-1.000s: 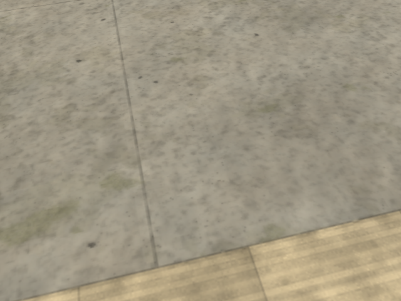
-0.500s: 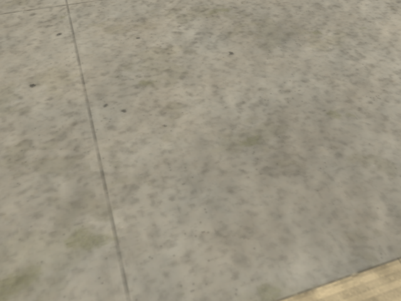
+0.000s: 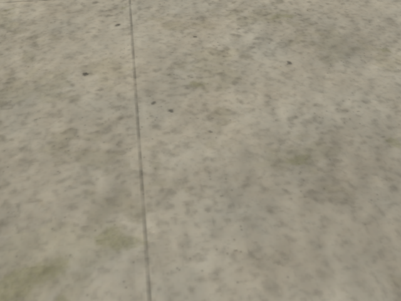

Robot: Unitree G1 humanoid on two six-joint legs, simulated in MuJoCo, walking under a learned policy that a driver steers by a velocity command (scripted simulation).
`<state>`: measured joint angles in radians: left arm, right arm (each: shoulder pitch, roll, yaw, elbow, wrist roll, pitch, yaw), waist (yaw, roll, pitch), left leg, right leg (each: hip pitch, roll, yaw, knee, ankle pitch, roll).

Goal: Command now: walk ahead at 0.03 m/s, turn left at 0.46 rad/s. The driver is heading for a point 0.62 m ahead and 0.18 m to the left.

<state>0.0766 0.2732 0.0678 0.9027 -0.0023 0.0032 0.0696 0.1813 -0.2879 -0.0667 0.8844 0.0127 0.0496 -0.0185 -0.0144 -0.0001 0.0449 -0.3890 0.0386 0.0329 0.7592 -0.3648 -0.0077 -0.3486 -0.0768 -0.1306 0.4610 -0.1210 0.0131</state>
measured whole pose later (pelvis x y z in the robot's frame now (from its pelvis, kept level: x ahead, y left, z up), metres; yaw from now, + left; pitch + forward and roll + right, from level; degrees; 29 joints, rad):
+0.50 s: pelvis +0.03 +0.02 +0.01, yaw +16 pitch +3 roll -2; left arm 0.08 0.29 0.08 0.85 -0.03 -0.07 0.01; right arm 0.24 -0.29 -0.08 0.77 0.02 0.01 -0.04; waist -0.03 0.00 -0.01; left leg -0.26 -0.10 -0.20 0.45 -0.22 0.06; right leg -0.30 0.03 0.07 0.49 -0.28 0.02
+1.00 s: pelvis +0.20 +0.15 -0.02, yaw +31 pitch +3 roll -1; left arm 0.40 0.29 0.06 0.91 -0.02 -0.07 0.00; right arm 0.05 -0.28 -0.05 0.59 0.02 -0.05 0.04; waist 0.07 0.01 0.06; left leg -0.54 0.00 0.03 0.64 -0.14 0.06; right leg -0.03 -0.12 -0.09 0.71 -0.47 0.04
